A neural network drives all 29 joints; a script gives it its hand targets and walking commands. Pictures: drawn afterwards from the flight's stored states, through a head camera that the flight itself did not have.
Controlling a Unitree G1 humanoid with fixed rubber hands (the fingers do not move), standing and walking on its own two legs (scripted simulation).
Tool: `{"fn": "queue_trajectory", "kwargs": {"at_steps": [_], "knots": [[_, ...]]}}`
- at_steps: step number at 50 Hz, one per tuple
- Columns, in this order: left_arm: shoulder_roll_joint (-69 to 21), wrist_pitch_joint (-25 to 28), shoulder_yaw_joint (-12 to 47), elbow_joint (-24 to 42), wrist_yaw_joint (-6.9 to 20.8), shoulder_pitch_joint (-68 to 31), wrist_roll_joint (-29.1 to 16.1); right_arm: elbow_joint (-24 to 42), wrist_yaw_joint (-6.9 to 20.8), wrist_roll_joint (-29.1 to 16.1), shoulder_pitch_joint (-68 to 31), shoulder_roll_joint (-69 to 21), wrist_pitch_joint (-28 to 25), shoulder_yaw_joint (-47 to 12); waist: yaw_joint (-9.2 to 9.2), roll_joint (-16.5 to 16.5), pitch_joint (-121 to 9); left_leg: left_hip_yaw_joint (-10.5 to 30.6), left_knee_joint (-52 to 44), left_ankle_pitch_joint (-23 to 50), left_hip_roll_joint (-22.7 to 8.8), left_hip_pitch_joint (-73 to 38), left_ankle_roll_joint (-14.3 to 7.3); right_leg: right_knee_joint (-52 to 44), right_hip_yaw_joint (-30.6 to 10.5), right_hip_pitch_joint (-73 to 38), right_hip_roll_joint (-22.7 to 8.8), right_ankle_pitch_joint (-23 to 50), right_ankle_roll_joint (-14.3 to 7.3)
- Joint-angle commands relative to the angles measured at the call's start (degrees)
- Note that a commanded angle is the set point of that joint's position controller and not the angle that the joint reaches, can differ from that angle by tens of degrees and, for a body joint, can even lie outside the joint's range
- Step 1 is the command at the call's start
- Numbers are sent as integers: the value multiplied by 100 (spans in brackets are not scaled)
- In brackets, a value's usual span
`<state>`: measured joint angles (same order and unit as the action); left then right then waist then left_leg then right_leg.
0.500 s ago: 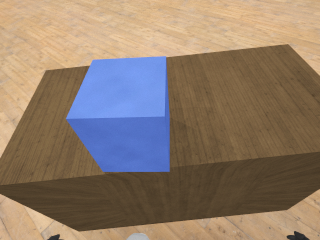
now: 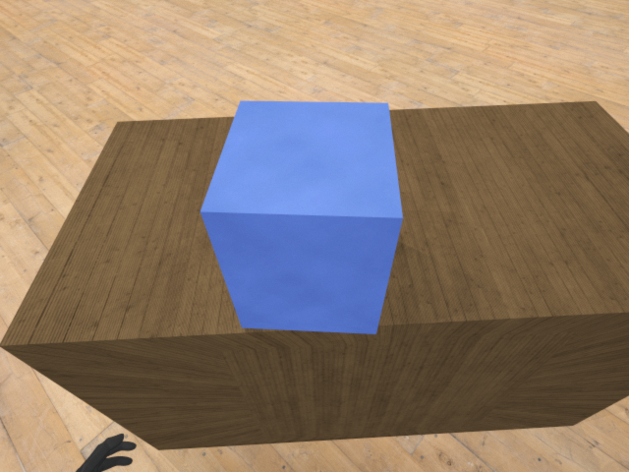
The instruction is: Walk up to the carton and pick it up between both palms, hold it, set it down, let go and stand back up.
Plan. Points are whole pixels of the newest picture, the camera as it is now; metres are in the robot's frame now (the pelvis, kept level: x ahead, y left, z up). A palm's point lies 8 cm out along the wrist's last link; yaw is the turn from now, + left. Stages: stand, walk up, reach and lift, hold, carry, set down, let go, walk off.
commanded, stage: walk up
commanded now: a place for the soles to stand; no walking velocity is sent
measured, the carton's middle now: (310, 221) +0.43 +0.03 +0.08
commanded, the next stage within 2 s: none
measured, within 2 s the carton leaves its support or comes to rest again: neither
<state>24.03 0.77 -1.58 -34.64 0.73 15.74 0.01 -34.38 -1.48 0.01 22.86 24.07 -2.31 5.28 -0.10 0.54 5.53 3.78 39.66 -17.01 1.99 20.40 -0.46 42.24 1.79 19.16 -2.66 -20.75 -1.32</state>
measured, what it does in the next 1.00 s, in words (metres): steps on the spot: right foot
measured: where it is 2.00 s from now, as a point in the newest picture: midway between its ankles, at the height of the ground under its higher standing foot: outside the picture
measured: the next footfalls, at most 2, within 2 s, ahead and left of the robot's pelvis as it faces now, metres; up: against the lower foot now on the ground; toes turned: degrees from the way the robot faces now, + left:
right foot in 0.46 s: +0.09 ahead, -0.14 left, +0.00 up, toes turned +4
left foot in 1.02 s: +0.06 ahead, +0.11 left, +0.00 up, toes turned +4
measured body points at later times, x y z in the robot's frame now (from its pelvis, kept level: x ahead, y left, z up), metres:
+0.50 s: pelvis +0.01 -0.04 +0.00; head +0.04 -0.04 +0.45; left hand +0.06 +0.29 -0.09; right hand +0.15 -0.35 -0.08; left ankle +0.05 +0.12 -0.71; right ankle +0.05 -0.14 -0.72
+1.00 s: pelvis +0.01 -0.03 +0.01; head +0.04 -0.04 +0.45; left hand +0.08 +0.31 -0.07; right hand +0.15 -0.33 -0.09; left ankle +0.03 +0.09 -0.71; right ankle +0.05 -0.14 -0.71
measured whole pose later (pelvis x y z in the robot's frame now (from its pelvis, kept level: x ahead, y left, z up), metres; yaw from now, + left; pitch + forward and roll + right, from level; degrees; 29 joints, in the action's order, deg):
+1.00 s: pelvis +0.01 -0.03 +0.01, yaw +7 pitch -2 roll +1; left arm 24.7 1.3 -1.6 -37.8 0.0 16.6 0.0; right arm -34.4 -1.5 0.0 20.7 23.8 -2.2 3.6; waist -0.1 0.8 5.6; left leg 2.7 39.5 -19.3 3.3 18.9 -1.6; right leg 40.2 2.2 18.9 -2.5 -19.1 -1.7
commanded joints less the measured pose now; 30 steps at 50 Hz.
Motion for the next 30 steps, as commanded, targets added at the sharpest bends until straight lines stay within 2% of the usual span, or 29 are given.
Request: {"fn": "queue_trajectory", "kwargs": {"at_steps": [1, 2, 3, 4, 7, 9, 11, 12, 13, 14, 15, 17, 18, 19, 20, 21, 22, 23, 24, 25, 26, 27, 28, 29, 30], "knots": [[1054, -188, -576, 385, -72, 37, 127, 242, -65, 238, 165, 1766, -196, 390, 66, 375, 33, 3537, -2016, -834, -1784, 390, -1403, 1864, -713, 1011, 84, -1427, -3], [1138, -209, -601, 239, -55, 76, 155, 275, -61, 236, -90, 1698, -177, 391, 90, 469, 301, 3491, -2244, -1809, -1604, 815, -1306, 1897, -673, 941, 80, -1179, -22], [1205, -218, -618, 250, -18, -56, 161, 319, -83, 248, -159, 1697, -192, 350, 99, 417, 475, 3422, -2285, -2137, -1375, 826, -1096, 1955, -713, 1057, 67, -808, -45], [1212, -250, -654, 129, 26, 11, 146, 187, -78, 198, -106, 1611, -206, 333, 93, 577, 311, 3000, -2196, -2035, -1116, 493, -899, 1921, -663, 1141, 110, -607, -57], [1165, -304, -644, 10, 78, 144, 217, 166, -86, 147, 55, 1506, -228, 313, 83, 542, 161, 2844, -2231, -2505, -892, 117, -716, 2000, -498, 1249, 176, -303, -9], [1174, -288, -611, 76, 67, 133, 198, 116, -80, 142, 141, 1499, -217, 323, 15, 790, 168, 2777, -2204, -2378, -779, -49, -628, 1777, -523, 1314, 142, -272, 37], [1191, -270, -617, 67, 68, 95, 219, 95, -79, 137, 136, 1522, -191, 299, -9, 881, 232, 2863, -2215, -2405, -812, 13, -694, 1649, -566, 1244, 99, -325, 39], [1172, -250, -573, 50, 60, 117, 222, 114, -75, 165, 80, 1564, -182, 319, -58, 1065, 122, 2759, -2134, -2331, -821, -77, -802, 1474, -529, 1176, 107, -365, 45], [1183, -217, -591, 29, 65, 43, 222, 68, -70, 163, 123, 1558, -179, 299, -55, 869, 179, 2748, -2040, -2223, -885, -118, -854, 1273, -507, 1152, 124, -567, 54], [1189, -197, -603, 14, 73, 133, 241, 107, -61, 156, 50, 1529, -171, 284, -40, 813, 74, 2754, -1968, -2212, -908, -22, -971, 1169, -477, 1023, 134, -591, 49], [1200, -179, -607, 26, 60, 108, 235, 107, -51, 171, 55, 1623, -142, 333, -114, 877, 25, 2696, -1811, -2094, -932, -77, -1042, 932, -396, 885, 159, -861, 65], [1125, -99, -574, -14, 43, 134, 232, 106, -47, 198, -53, 1596, -105, 302, -71, 977, 110, 2549, -1627, -1754, -890, 362, -1118, 511, -314, 544, 178, -862, 12], [1139, -53, -603, -63, 22, 261, 205, 168, -21, 214, -171, 1546, -89, 298, -45, 919, -74, 2420, -1465, -1306, -874, 428, -1101, 341, -256, 156, 235, -892, -5], [1076, -23, -618, -112, -4, 408, 225, 183, -7, 220, -308, 1559, -48, 291, 87, 1004, -141, 2265, -1277, -1091, -813, 757, -1059, 87, -108, -346, 280, -564, -41], [1049, 28, -603, -221, -32, 596, 211, 183, -26, 179, -506, 1513, -15, 215, 216, 866, -88, 2050, -871, -582, -703, 1167, -980, -758, -146, -915, 211, 125, -89], [1113, 92, -631, -340, -73, 850, 236, 146, -41, 157, -539, 1233, 10, 97, 449, 557, -229, 1846, -270, -204, -514, 1263, -718, -1238, -283, -1369, 163, 407, -101], [1385, 158, -676, -322, -122, 949, 281, 124, -32, 56, -335, 837, 24, 1, 468, -230, -393, 1491, 732, -143, 42, 1228, -443, -1789, -1211, -1319, -425, 130, -98], [1665, 198, -706, -156, -132, 529, 310, 123, -38, 9, -176, 632, 48, -39, 273, -1029, -270, 749, 1540, -1126, 663, 1546, -171, -2556, -2884, -1018, -1428, -727, -394], [1848, 212, -736, 8, -132, 19, 270, 6, -55, 115, -22, 1017, 94, 82, 88, -525, -175, 601, 2182, -1323, 399, 1295, -109, -2823, -3273, -289, -1928, -1521, -691], [1888, 222, -740, -15, -138, -108, 282, -78, -60, 107, -7, 1331, 110, 184, 64, -401, 8, 610, 2339, -1632, 215, 1014, -100, -2693, -3299, 57, -2133, -1133, -966], [1669, 240, -672, 21, -129, -218, 251, -216, -37, 84, 7, 1358, 149, 190, -4, -213, 235, 622, 2475, -1190, 166, 1028, -103, -2569, -2742, 58, -1796, -653, -858], [1435, 248, -609, 30, -136, -136, 226, -219, -6, 27, 63, 1173, 157, 143, -4, -425, 234, 624, 2305, -924, 163, 1073, -64, -2444, -2202, -141, -1409, -330, -597], [1326, 286, -548, -76, -172, 24, 190, -229, 18, -36, 36, 1046, 139, 90, 12, -429, 293, 756, 2060, -594, 166, 1006, -49, -2409, -1852, -254, -1171, 311, -265], [1262, 304, -518, -132, -165, 105, 225, -288, 29, -52, 92, 952, 109, 59, 88, -716, 176, 732, 1878, -510, 151, 1073, -48, -2247, -1508, -650, -1048, 1137, -230], [1208, 310, -544, -180, -170, 273, 198, -338, 27, -28, 189, 955, 105, 67, 148, -705, -44, 665, 1864, -396, 208, 1021, -46, -2053, -1348, -1099, -965, 2031, -114]]}}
